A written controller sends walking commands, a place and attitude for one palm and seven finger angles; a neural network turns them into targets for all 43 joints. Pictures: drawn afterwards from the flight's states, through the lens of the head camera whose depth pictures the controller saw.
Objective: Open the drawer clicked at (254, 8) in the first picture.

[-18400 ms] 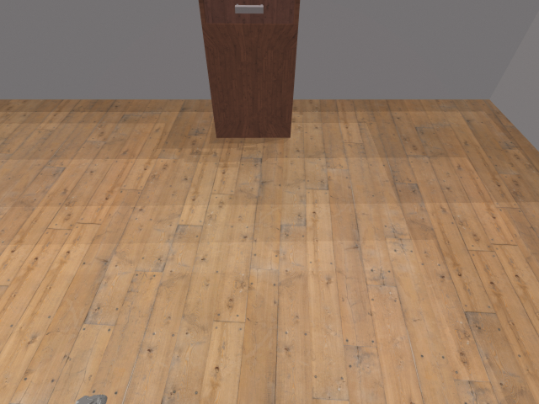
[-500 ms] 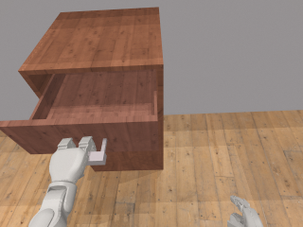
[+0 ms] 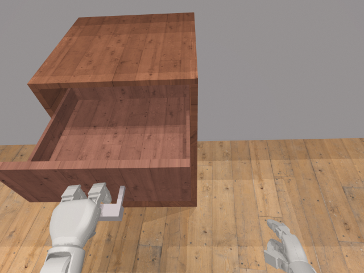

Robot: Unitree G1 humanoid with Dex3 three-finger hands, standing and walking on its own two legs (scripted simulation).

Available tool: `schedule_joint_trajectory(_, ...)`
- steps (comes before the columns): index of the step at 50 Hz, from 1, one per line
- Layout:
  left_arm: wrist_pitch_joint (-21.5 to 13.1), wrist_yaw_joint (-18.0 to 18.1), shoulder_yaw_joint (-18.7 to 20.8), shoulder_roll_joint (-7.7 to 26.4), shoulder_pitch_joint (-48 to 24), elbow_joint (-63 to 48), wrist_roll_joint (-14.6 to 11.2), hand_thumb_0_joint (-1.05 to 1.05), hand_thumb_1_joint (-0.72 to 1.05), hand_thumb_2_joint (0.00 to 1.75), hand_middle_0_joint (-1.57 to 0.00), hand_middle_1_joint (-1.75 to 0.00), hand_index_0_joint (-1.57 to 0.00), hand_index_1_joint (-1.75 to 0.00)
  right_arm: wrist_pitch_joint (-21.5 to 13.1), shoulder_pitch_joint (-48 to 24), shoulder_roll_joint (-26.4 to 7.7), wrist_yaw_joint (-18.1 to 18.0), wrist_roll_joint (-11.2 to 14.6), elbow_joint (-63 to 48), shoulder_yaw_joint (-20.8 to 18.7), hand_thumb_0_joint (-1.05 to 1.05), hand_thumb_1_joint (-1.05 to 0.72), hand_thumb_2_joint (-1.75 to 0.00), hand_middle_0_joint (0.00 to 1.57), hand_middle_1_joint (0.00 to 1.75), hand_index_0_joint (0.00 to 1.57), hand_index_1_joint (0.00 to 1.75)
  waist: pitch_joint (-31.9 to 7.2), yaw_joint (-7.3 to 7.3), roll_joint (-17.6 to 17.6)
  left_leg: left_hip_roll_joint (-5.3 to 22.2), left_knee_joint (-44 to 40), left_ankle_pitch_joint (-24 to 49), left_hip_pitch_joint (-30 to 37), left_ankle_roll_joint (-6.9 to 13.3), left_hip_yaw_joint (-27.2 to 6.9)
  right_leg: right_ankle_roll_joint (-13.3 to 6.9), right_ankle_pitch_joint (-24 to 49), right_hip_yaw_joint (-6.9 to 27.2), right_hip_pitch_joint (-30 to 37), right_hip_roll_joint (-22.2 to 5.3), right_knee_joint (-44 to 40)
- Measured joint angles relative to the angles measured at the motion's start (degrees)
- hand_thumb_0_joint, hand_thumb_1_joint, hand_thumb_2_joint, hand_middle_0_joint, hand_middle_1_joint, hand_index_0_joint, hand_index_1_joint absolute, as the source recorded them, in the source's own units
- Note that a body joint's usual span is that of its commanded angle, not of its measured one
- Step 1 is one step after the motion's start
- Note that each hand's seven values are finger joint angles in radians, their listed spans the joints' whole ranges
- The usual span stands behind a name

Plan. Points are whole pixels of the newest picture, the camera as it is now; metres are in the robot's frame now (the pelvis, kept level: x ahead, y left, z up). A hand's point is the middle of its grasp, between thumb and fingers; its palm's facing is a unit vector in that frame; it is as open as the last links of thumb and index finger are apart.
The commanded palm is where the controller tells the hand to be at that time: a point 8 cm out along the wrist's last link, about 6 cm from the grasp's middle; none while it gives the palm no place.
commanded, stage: pull the drawer open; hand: left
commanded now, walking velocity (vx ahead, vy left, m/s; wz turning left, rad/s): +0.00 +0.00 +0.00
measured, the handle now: (94, 201) +0.26 +0.23 +0.02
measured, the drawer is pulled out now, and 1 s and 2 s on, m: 0.26 0.30 0.29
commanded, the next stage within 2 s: open the thumb to release the handle in 0.42 s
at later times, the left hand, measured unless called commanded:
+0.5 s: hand (84, 244) +0.18 +0.22 +0.00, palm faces -0.01 -0.10 -0.99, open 6.2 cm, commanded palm +0.16 +0.23 +0.06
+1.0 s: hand (83, 244) +0.17 +0.22 +0.01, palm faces +0.03 -0.08 -1.00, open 11.8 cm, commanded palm +0.15 +0.23 +0.06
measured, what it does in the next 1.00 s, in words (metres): stands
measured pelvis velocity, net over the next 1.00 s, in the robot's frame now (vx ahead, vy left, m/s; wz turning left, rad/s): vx -0.01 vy -0.01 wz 0.01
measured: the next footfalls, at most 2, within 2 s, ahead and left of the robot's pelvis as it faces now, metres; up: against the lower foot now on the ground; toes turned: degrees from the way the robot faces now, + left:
none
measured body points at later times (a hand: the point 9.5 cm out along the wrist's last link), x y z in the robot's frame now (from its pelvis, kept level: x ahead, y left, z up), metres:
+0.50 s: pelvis +0.00 +0.00 -0.01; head +0.03 -0.03 +0.44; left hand +0.17 +0.23 +0.05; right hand +0.20 -0.22 -0.10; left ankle -0.03 +0.10 -0.71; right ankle +0.00 -0.09 -0.71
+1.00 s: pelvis -0.01 -0.01 -0.01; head +0.01 -0.05 +0.44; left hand +0.17 +0.22 +0.06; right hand +0.20 -0.23 -0.10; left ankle -0.03 +0.10 -0.71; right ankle +0.00 -0.09 -0.71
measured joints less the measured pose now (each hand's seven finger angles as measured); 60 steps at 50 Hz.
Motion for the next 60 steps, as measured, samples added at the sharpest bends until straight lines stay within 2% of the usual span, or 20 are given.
schedule_joint_trajectory(15,-1.4,2.2,0.9,0.3,10.5,-8.0,0.1,0.06,0.62,0.78,-0.36,-1.35,-0.42,-1.35,0.7,0.3,-0.7,1.7,-0.8,-1.4,-0.3,0.01,-0.9,-0.9,0.2,0.3,0.2,0.3,-0.6,0.37,0.1,0.2,3.6,-1.7,-2.5,-0.1,0.4,-0.1,-1.6,0.2,-2.7,0.2,3.7)
schedule_joint_trajectory(27,-0.5,2.2,2.4,0.3,14.6,-11.4,-1.5,0.07,0.63,0.73,-0.33,-1.35,-0.42,-1.35,1.1,1.3,-0.5,3.4,-0.8,-3.3,0.8,0.01,-0.9,-0.9,0.2,0.3,0.2,0.3,-1.8,-1.03,0.1,0.7,5.7,-3.2,-4.2,-0.1,1.3,-0.2,-2.7,1.0,-4.9,0.8,6.0)
schedule_joint_trajectory(31,-2.4,4.2,2.1,1.2,12.2,-9.5,-0.3,0.05,0.62,0.75,-0.36,-1.35,-0.41,-1.34,1.4,1.6,-1.1,1.8,-1.1,-2.2,0.1,0.01,-0.9,-0.9,0.2,0.3,0.2,0.3,-1.2,0.03,-0.2,0.4,6.3,-3.2,-4.9,-0.1,0.7,-0.2,-3.0,0.4,-5.3,0.5,6.5)
schedule_joint_trajectory(34,-2.4,4.9,1.6,0.9,10.5,-8.4,-0.4,0.03,0.59,0.75,-0.38,-1.34,-0.41,-1.33,1.7,1.3,-1.2,1.2,-0.8,-0.9,-0.3,0.01,-0.9,-0.9,0.2,0.3,0.2,0.3,-1.1,0.49,0.0,0.2,6.3,-3.0,-5.0,-0.2,0.3,-0.3,-2.8,0.0,-5.2,0.3,6.4)
schedule_joint_trajectory(40,-0.8,4.3,1.3,-0.2,8.6,-6.9,-0.8,0.01,0.39,0.68,-0.41,-1.3,-0.38,-1.3,1.9,0.5,-0.6,0.4,-0.2,-0.1,-0.1,0.01,-0.9,-0.9,0.2,0.3,0.2,0.3,-0.9,0.62,0.2,0.2,4.9,-2.0,-3.6,-0.4,0.2,-0.5,-2.0,-0.1,-3.9,0.2,5.2)
schedule_joint_trajectory(52,-1.7,1.7,2.0,0.6,5.5,-3.9,-1.0,0.0,-0.27,0.4,-0.36,-1.22,-0.33,-1.22,1.1,-0.7,-0.1,-1.1,0.1,0.0,0.8,0.01,-0.9,-0.9,0.2,0.3,0.2,0.3,0.2,1.26,-0.2,0.3,1.7,0.3,-0.9,-1.2,-0.6,-1.2,-0.1,-0.7,-1.2,0.3,2.4)
schedule_joint_trajectory(60,-2.1,2.0,2.2,0.2,3.7,-2.2,-0.6,0.0,-0.45,0.32,-0.34,-1.21,-0.32,-1.2,0.5,-0.9,-0.7,-1.4,-0.1,0.5,0.1,0.01,-0.9,-0.9,0.2,0.3,0.2,0.3,0.5,1.56,-0.3,0.3,1.6,0.9,-1.4,-1.5,-1.1,-1.5,0.3,-1.3,-1.5,0.2,2.3)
